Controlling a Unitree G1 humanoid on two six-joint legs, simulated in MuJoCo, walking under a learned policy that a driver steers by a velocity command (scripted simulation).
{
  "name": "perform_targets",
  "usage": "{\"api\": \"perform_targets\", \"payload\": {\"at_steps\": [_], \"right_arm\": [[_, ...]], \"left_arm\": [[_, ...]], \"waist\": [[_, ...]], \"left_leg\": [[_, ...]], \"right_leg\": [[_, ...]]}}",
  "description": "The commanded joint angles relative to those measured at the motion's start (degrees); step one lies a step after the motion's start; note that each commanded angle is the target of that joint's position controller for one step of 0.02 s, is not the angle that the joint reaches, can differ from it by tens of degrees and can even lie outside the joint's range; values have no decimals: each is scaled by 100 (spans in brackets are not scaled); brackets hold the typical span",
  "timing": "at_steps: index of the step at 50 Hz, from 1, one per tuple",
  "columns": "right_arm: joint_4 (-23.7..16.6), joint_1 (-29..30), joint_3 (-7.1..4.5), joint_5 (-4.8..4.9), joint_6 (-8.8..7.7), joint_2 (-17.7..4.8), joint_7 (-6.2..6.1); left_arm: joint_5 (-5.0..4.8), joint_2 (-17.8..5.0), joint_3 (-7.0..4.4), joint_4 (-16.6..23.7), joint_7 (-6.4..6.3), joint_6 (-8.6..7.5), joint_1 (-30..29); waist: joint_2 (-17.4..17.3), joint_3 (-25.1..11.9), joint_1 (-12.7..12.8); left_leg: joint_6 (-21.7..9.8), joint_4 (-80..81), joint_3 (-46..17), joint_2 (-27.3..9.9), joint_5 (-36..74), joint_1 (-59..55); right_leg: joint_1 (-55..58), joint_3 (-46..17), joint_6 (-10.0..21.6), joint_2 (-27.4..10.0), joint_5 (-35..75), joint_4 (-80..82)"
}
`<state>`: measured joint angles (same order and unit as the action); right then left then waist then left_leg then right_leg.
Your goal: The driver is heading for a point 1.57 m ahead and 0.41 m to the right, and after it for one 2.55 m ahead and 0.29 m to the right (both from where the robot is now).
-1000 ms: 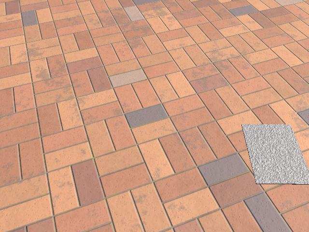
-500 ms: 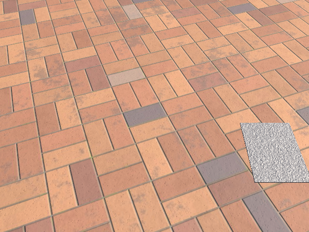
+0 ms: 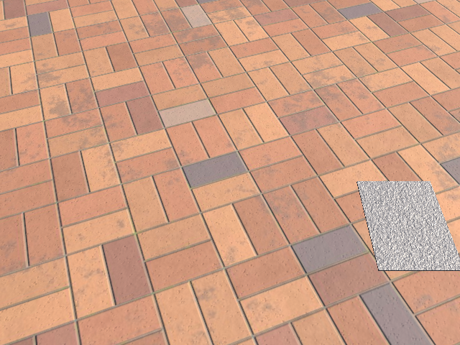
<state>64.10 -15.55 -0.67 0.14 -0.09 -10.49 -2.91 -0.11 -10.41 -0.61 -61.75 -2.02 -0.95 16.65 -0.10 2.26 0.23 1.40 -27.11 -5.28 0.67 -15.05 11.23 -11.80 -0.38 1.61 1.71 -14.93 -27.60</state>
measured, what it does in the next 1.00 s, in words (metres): walks ahead: right foot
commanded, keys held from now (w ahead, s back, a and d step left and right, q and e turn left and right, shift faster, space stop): no key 0.12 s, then w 0.88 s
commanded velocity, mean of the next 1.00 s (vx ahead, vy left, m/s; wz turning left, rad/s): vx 0.32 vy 0.00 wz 0.00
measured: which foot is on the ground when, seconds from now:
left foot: down 0.00-0.90, up 0.92-1.00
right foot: down 0.00-0.40, up 0.42-0.86, down 0.88-1.00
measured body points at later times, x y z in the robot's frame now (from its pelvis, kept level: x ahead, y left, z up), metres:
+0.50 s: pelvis +0.07 +0.05 +0.00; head +0.07 +0.07 +0.45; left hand +0.09 +0.31 -0.16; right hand +0.05 -0.20 -0.14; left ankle +0.03 +0.14 -0.74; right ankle +0.01 -0.09 -0.67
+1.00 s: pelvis +0.34 +0.00 -0.01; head +0.38 +0.00 +0.44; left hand +0.48 +0.26 -0.13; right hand +0.34 -0.25 -0.15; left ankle +0.20 +0.15 -0.63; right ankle +0.42 -0.08 -0.74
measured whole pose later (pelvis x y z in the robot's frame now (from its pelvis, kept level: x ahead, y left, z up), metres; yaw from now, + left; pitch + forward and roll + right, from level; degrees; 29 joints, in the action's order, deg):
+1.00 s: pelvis +0.34 +0.00 -0.01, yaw +1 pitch +1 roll -1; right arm 57.4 -21.4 -2.1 1.7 -6.2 -13.2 -0.3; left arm -0.4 -14.1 -2.8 -51.8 2.2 -5.9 6.4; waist -0.9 2.5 -0.8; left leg -2.6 -70.5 -3.0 -2.3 -21.2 19.7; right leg -21.4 4.4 4.0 2.4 -8.0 -27.8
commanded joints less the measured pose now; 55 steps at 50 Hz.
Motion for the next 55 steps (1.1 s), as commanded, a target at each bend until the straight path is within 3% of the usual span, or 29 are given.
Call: {"api": "perform_targets", "payload": {"at_steps": [1,6,7,9,12,14,16,19,20,21,22,23,24,25,27,29,34,39,41,43,44,45,46,47,48,49,50,52,55], "right_arm": [[-74,-382,-80,1,-25,-506,-17],[-81,-426,-84,3,-30,-485,-20],[-21,-540,-63,-1,-26,-394,-22],[-53,-519,-83,46,-32,-409,-38],[-374,-87,-45,69,-260,-266,39],[-469,13,-100,120,-413,-377,128],[-517,-79,-125,172,-520,-399,187],[-40,-1036,-237,116,-565,-347,222],[98,-1522,-288,100,-536,-414,229],[144,-2238,-388,100,-522,-819,187],[141,-2599,-473,50,-585,-1413,262],[35,-2040,-369,3,-671,-1084,281],[-183,-1465,-281,20,-730,-807,306],[-327,-1095,-241,28,-739,-773,347],[-411,-1014,-164,16,-676,-567,363],[-336,-1399,-141,-27,-613,-551,307],[-450,-1613,-175,-32,-539,-875,162],[-396,-1774,-244,77,-515,-953,140],[-455,-1604,-299,49,-469,-1073,135],[-541,-1405,-326,-19,-374,-1135,144],[-692,-1269,-271,-69,-375,-1055,171],[-769,-2062,-32,-63,-496,-153,277],[-631,-1928,-70,83,-685,-360,329],[-897,-1214,-208,260,-782,-829,338],[-1035,-725,-228,283,-817,-947,295],[-1057,-527,-282,219,-782,-938,232],[-1034,-660,-319,153,-692,-826,191],[-1000,-874,-305,127,-530,-533,159],[-1282,-264,-359,45,-469,-668,135]], "left_arm": [[-2,-525,-90,88,-15,-27,385],[-5,-506,-94,87,-17,-28,408],[3,-444,-79,29,-24,-22,505],[-73,-716,-175,33,-62,6,545],[-133,-1202,-353,45,-55,-99,955],[-66,-1172,-376,190,-39,-205,731],[-161,-1106,-372,380,-1,-264,358],[-271,-1121,-375,528,34,-181,52],[-241,-961,-323,585,49,-201,-25],[-132,-513,-192,693,113,-267,-133],[-195,-304,-167,872,126,-383,-86],[-292,-577,-206,953,133,-460,-269],[-310,-727,-225,992,174,-525,-384],[-241,-750,-249,914,187,-557,-322],[-114,-900,-332,883,215,-572,-406],[-98,-714,-312,906,264,-529,-575],[-127,-450,-161,1461,323,-510,-1960],[-181,-610,-140,1789,465,-553,-2541],[-168,-830,-231,1785,496,-589,-2240],[-190,-1254,-464,1393,434,-568,-784],[-156,-1549,-573,1134,370,-526,304],[-4,-2097,-698,959,363,-497,1040],[1,-1612,-549,888,374,-469,985],[-56,-1307,-454,965,373,-489,310],[-63,-1082,-379,1112,380,-511,-300],[-13,-896,-320,1152,420,-541,-655],[46,-773,-281,1130,447,-574,-807],[35,-740,-275,992,462,-594,-705],[37,-1009,-321,828,353,-618,-381]], "waist": [[18,139,0],[16,149,1],[54,7,-2],[320,216,44],[1064,653,263],[876,806,162],[737,717,-48],[421,308,-481],[63,192,-647],[-1222,-122,-849],[-1977,-84,-797],[-1100,417,-534],[-622,670,-343],[-433,595,-202],[-430,488,-145],[-517,385,-227],[-443,586,-488],[-523,727,-413],[-652,357,-107],[-845,-656,656],[-660,-1391,1106],[969,-2569,731],[1131,-2828,790],[969,-1577,632],[397,-938,438],[56,-540,214],[186,-407,-37],[385,-249,-215],[346,69,-203]], "left_leg": [[-144,393,42,-55,734,203],[-140,388,48,-56,731,208],[-145,381,135,15,270,140],[-240,-102,460,305,-1192,515],[-355,-1609,631,92,-1138,1465],[-485,-2379,397,-268,-1290,1848],[-633,-1684,347,-465,-1405,1630],[-472,41,1064,193,100,-733],[-489,236,624,-36,-27,-1327],[-832,1096,-1177,-1264,-816,-1913],[-1689,1899,-3438,-2295,-1850,-2090],[-1837,2005,-3722,-2488,-2640,-1596],[-1604,1980,-3056,-2220,-2366,-1392],[-1387,2001,-2351,-1903,-1618,-1283],[-1073,2053,-1277,-1460,-105,-1177],[-1057,2014,-666,-1224,1052,-1226],[-1101,2228,-94,-1072,1693,-772],[-1079,2070,64,-1405,2242,-1376],[-951,1490,177,-1488,3850,-1764],[-747,-230,425,-1264,5703,-1642],[-588,-1766,470,-1064,4583,-410],[-195,-4282,481,40,842,1909],[-307,-5211,-366,238,-1534,2564],[-425,-5472,-242,-148,-1282,3133],[-477,-5239,-59,-481,-709,2979],[-471,-4873,62,-688,-348,2672],[-476,-4558,29,-876,-130,2232],[-445,-4200,108,-960,-62,1905],[-269,-3434,191,-1070,572,2463]], "right_leg": [[-28,-261,88,-275,576,563],[-29,-261,93,-274,577,561],[25,-244,103,-240,-53,641],[-167,-499,326,-318,-2045,831],[-268,-2563,1189,-1766,-3648,1893],[-338,-3011,1414,-2164,-3098,2107],[-284,-2429,1120,-1968,-2334,1975],[-1228,-937,699,-955,-1488,1047],[-1658,-626,566,-693,-1176,256],[-2300,107,230,-196,-919,-1812],[-3440,2,218,195,-1686,-3138],[-3954,-397,333,-274,-1467,-4025],[-4154,-508,427,-544,-765,-4217],[-4004,-426,425,-700,-243,-4065],[-3593,-282,304,-868,405,-3454],[-3481,-27,146,-827,756,-3144],[-2968,320,-51,-558,1629,-1229],[-2650,292,187,-422,1685,-359],[-2030,375,372,-220,1391,-243],[-114,588,647,138,1235,-286],[1752,-195,945,-573,1147,-473],[4063,-3155,2003,-2271,-82,-33],[3972,-4594,2038,-2488,-621,1068],[2988,-3638,1647,-2247,-596,1191],[1857,-2715,1439,-2040,-29,1346],[921,-2046,1297,-1796,572,1525],[317,-1531,1182,-1550,819,1700],[-247,-1087,1217,-1364,956,1989],[-360,-774,1325,-1346,1232,2240]]}}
